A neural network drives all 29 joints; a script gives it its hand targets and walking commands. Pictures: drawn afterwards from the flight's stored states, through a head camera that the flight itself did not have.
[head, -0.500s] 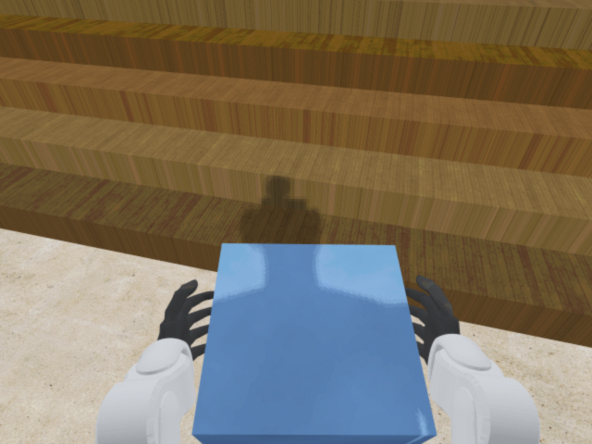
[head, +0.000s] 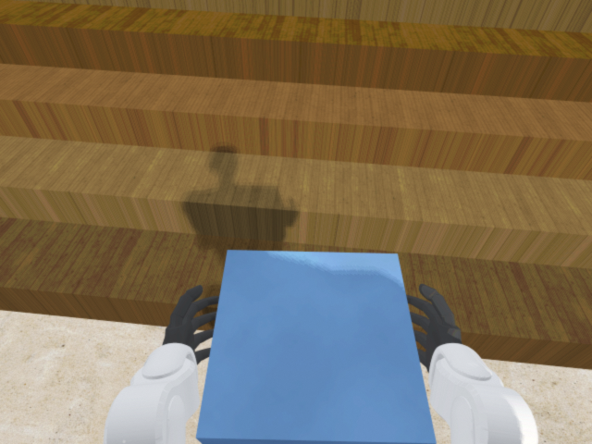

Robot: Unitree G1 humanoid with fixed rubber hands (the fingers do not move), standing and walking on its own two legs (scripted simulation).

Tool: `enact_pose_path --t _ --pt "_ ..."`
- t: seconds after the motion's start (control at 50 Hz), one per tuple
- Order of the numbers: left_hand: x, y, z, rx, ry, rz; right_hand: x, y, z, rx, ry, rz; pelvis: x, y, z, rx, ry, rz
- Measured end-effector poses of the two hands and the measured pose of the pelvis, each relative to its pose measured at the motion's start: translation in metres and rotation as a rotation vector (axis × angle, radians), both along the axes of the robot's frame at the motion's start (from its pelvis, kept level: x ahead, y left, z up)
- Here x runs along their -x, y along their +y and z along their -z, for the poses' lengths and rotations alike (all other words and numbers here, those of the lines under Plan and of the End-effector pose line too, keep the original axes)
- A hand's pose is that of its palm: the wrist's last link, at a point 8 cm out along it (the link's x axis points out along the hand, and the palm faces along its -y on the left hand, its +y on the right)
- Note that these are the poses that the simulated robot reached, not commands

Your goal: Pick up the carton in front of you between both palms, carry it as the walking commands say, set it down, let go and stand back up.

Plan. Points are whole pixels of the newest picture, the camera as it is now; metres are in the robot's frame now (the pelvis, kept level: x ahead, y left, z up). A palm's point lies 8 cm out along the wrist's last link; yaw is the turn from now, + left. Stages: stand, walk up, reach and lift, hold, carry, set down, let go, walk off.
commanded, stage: carry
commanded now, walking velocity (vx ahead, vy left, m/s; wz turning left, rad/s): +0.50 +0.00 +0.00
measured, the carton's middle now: (308, 368) +0.24 -0.01 +0.00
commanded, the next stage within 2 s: none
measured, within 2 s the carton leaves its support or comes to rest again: neither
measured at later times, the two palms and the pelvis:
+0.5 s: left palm (227, 117) +0.65 +0.13 +0.13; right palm (386, 114) +0.68 -0.17 +0.12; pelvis +0.31 -0.05 -0.01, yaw +2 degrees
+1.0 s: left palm (246, 53) +0.99 +0.12 +0.11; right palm (367, 48) +0.98 -0.19 +0.13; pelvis +0.63 -0.03 +0.00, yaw +2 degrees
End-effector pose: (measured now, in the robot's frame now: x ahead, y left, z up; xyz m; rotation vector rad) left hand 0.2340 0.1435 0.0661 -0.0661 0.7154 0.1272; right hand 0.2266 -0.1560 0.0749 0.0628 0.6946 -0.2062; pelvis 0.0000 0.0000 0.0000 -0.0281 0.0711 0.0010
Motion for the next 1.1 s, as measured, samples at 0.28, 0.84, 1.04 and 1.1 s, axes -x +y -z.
enact_pose_path --t 0.28,0.84,1.04,1.1 --pt "-0.234 -0.022 -0.026 -0.054 -0.165 -0.088 -0.259 -0.023 -0.007 -0.037 -0.166 -0.107 -0.197 -0.04 0.037 -0.023 -0.012 -0.046" --pt "-0.651 -0.02 -0.023 0.085 -0.068 -0.06 -0.643 -0.022 -0.024 -0.052 -0.075 0.06 -0.521 -0.013 0.014 -0.015 0.028 -0.029" --pt "-0.78 -0.027 -0.052 0.09 -0.146 -0.095 -0.789 -0.029 -0.06 -0.043 -0.152 0.008 -0.659 -0.039 -0.006 0.043 0.012 -0.036" --pt "-0.81 -0.015 -0.071 0.075 -0.108 -0.17 -0.845 -0.015 -0.073 -0.07 -0.11 -0.077 -0.701 -0.055 -0.032 0.047 0.007 -0.031"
